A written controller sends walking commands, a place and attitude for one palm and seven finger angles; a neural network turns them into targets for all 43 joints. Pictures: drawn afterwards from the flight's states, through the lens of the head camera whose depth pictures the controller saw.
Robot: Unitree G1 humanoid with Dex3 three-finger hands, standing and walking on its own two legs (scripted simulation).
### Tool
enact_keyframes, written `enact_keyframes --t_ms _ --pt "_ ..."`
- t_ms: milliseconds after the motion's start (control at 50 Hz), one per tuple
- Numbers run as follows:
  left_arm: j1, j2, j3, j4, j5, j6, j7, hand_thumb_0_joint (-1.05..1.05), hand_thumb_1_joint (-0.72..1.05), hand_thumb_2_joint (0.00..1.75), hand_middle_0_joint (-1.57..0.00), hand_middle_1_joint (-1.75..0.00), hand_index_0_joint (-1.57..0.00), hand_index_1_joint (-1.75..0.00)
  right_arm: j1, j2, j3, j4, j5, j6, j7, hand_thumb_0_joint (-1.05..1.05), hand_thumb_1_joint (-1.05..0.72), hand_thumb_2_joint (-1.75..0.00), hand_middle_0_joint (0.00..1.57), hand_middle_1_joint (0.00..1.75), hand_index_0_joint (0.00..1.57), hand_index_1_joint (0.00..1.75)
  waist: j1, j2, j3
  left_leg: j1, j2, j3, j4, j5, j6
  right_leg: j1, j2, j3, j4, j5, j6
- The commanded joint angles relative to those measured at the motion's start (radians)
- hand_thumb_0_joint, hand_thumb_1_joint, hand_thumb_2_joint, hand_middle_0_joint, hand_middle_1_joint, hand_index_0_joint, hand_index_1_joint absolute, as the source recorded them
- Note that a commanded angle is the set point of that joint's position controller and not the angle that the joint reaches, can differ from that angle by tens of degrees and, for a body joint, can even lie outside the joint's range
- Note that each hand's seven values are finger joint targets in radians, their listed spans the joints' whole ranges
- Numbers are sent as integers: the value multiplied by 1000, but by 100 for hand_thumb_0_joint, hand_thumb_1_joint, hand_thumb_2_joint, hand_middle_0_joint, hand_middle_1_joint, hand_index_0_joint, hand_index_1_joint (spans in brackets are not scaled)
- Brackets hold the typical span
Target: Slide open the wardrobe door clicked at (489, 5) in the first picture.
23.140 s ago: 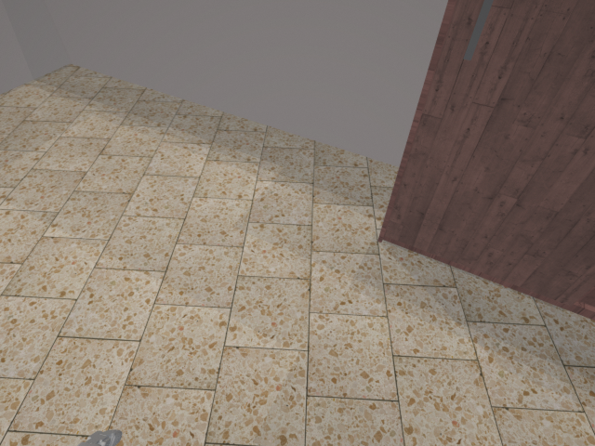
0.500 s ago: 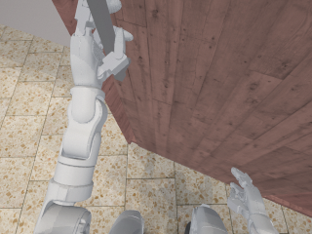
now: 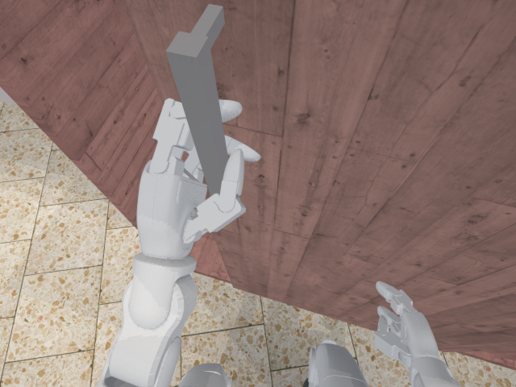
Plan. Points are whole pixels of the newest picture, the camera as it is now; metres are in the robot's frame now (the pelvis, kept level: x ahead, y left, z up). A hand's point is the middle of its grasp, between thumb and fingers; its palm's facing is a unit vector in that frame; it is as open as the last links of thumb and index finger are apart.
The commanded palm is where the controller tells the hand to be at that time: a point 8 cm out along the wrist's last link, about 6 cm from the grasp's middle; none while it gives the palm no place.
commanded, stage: step sideways, sliding the door along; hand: left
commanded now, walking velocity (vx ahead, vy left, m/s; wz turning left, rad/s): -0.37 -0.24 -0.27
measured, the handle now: (221, 143) +0.33 +0.09 +0.21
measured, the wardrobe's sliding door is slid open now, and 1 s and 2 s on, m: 0.20 0.44 0.64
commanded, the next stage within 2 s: none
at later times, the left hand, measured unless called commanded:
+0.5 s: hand (384, 242) +0.26 -0.06 +0.19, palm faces -0.06 -1.00 -0.02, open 6.6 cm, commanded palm +0.24 -0.04 +0.18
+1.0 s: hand out of the picture +0.25 -0.17 +0.19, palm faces +0.06 -1.00 -0.07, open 6.4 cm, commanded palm +0.22 -0.17 +0.19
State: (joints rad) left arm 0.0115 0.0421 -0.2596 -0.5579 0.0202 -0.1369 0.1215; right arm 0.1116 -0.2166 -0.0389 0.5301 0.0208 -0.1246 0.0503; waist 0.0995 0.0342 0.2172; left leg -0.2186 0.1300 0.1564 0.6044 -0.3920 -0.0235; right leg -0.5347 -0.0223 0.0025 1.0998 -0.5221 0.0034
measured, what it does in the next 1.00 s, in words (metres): steps to the right: right foot, then left foot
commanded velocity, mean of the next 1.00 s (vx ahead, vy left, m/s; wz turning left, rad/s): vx -0.20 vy -0.29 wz -0.03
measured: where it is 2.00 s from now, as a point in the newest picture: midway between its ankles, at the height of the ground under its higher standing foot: outside the picture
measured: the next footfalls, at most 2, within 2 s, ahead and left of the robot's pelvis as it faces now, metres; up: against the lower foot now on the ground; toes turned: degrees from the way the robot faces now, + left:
right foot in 0.26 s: +0.11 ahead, -0.16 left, +0.00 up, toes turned -11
left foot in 0.62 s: -0.09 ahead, -0.01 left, +0.00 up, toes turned -4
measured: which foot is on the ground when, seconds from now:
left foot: down 0.00-0.30, up 0.32-0.60, down 0.62-0.96, up 0.98-1.00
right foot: up 0.00-0.24, down 0.26-0.60, up 0.62-0.92, down 0.94-1.00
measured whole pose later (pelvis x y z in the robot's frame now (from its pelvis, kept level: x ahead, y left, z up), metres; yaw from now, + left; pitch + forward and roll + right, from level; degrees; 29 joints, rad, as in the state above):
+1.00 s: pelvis -0.14 -0.26 -0.01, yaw -11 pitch -1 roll -4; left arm -0.38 0.17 0.10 -0.15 -0.04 -0.10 0.15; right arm 0.12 -0.19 -0.02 0.62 0.05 -0.10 0.01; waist 0.09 0.10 0.22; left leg -0.27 0.29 -0.04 0.74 -0.45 -0.05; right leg -0.27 -0.03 -0.09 0.52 -0.21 0.06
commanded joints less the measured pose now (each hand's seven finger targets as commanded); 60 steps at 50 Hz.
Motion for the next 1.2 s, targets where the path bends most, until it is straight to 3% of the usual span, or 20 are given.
enact_keyframes --t_ms 0,220,260,280,300,360,480,540,560,580,600,640,720,860,900,960,1020,1080,1100,1180 --pt "-357 -23 -140 -292 15 -154 -81 0 90 90 -45 -140 -45 -140 -43 -78 0 -163 0 -69 6 0 -90 -90 20 30 20 30 -115 237 -450 483 283 -66 -88 1268 112 -213 -26 -69 38 42 17" --pt "-302 98 22 -259 -22 -103 -85 0 90 90 -45 -140 -45 -140 -149 -26 43 -146 8 -64 -32 0 -90 -90 20 30 20 30 -95 123 -380 141 284 12 109 808 64 294 11 -132 -424 450 33" --pt "-290 115 27 -264 -25 -99 -78 0 90 90 -45 -140 -45 -140 -167 -2 51 -155 20 -70 -39 0 -90 -90 20 30 20 30 -77 -76 -341 -11 111 37 335 186 24 330 -129 14 -573 958 -7" --pt "-225 148 50 -269 -27 -87 -74 0 90 90 -45 -140 -45 -140 -163 9 58 -160 6 -88 -45 0 -90 -90 20 30 20 30 -51 -267 -367 -118 -80 -19 525 -340 -7 285 -258 286 -681 1286 -91" --pt "-178 146 58 -265 -27 -76 -65 0 90 90 -45 -140 -45 -140 -121 10 47 -148 -8 -94 -40 0 -90 -90 20 30 20 30 -44 -350 -433 -107 -144 -145 664 -401 -6 262 -317 417 -784 1193 -43" --pt "-322 83 4 -382 -27 -124 -57 0 90 90 -45 -140 -45 -140 -108 32 56 -99 -2 -75 -13 0 -90 -90 20 30 20 30 -93 -198 -543 -181 -126 -195 628 -193 -21 518 -227 283 -799 775 55" --pt "-365 142 111 -217 -13 -165 -41 0 90 90 -45 -140 -45 -140 -103 -14 30 -106 -4 5 -35 0 -90 -90 20 30 20 30 -81 -207 -634 -7 -178 -88 220 -158 -7 559 -168 209 -840 658 -55" --pt "-427 142 102 -135 -23 -154 -53 0 90 90 -45 -140 -45 -140 -42 -30 17 -87 4 17 -46 0 -90 -90 20 30 20 30 -120 -181 -580 231 -137 -34 -123 -137 45 346 -85 146 -839 557 115" --pt "-482 132 83 -99 -31 -161 -66 0 90 90 -45 -140 -45 -140 -16 -41 18 -81 2 15 -49 0 -90 -90 20 30 20 30 -168 -56 -542 342 -11 -91 -317 -13 94 213 -30 70 -644 495 186" --pt "-551 123 82 -84 -48 -181 -78 0 90 90 -45 -140 -45 -140 -85 -75 8 -129 -21 2 -53 0 -90 -90 20 30 20 30 -168 295 -421 264 367 -501 -422 142 238 -14 72 15 -203 239 168" --pt "-541 154 136 16 -33 -173 -70 0 90 90 -45 -140 -45 -140 -122 -60 12 -140 -54 -7 -70 0 -90 -90 20 30 20 30 -124 239 -358 78 574 -707 -346 420 320 -39 29 227 132 122 41" --pt "-655 262 290 -55 -42 -130 -75 0 90 90 -45 -140 -45 -140 -144 -108 -37 -125 -48 12 -72 0 -90 -90 20 30 20 30 -78 149 -379 118 508 -399 -303 612 246 -77 27 247 236 137 6" --pt "-668 17 41 111 -54 -51 -103 0 90 90 -45 -140 -45 -140 -25 -131 -44 -66 -4 17 -56 0 -90 -90 20 30 20 30 -96 129 -299 258 261 -98 -200 747 114 -101 20 5 -21 187 48" --pt "-758 49 53 101 -50 -86 -91 0 90 90 -45 -140 -45 -140 -27 -110 -38 -66 26 -22 -38 0 -90 -90 20 30 20 30 -136 347 -400 359 174 -39 -24 1012 35 211 84 -159 -602 298 57" --pt "-774 65 49 80 -51 -94 -80 0 90 90 -45 -140 -45 -140 -54 -90 -29 -72 55 -33 -30 0 -90 -90 20 30 20 30 -114 214 -473 270 110 -59 99 780 93 420 56 -149 -766 611 48" --pt "-700 183 115 85 -41 -72 -41 0 90 90 -45 -140 -45 -140 -105 -24 7 -69 29 -47 -65 0 -90 -90 20 30 20 30 -90 -132 -547 -147 -71 -103 354 -265 -3 607 -303 97 -618 1463 -83" --pt "-795 132 113 17 -54 -79 -39 0 90 90 -45 -140 -45 -140 -106 -48 -15 -36 22 -17 -109 0 -90 -90 20 30 20 30 -109 -401 -588 -153 -70 -158 301 -228 7 623 -273 75 -550 1362 -140" --pt "-879 58 41 35 -80 -91 -57 0 90 90 -45 -140 -45 -140 -103 -90 -32 -25 23 15 -109 0 -90 -90 20 30 20 30 -179 -164 -582 257 70 -182 -153 566 34 287 -127 -97 -336 871 -12" --pt "-920 23 4 23 -86 -97 -77 0 90 90 -45 -140 -45 -140 -98 -152 -61 -57 11 12 -96 0 -90 -90 20 30 20 30 -172 97 -588 453 356 -509 -160 1134 153 -16 -16 -92 -156 231 38" --pt "-1081 -6 -12 112 -57 -81 -98 0 90 90 -45 -140 -45 -140 -117 -125 -56 -60 17 27 -31 0 -90 -90 20 30 20 30 -136 196 -544 429 365 -354 -108 988 225 -137 -60 54 41 37 7"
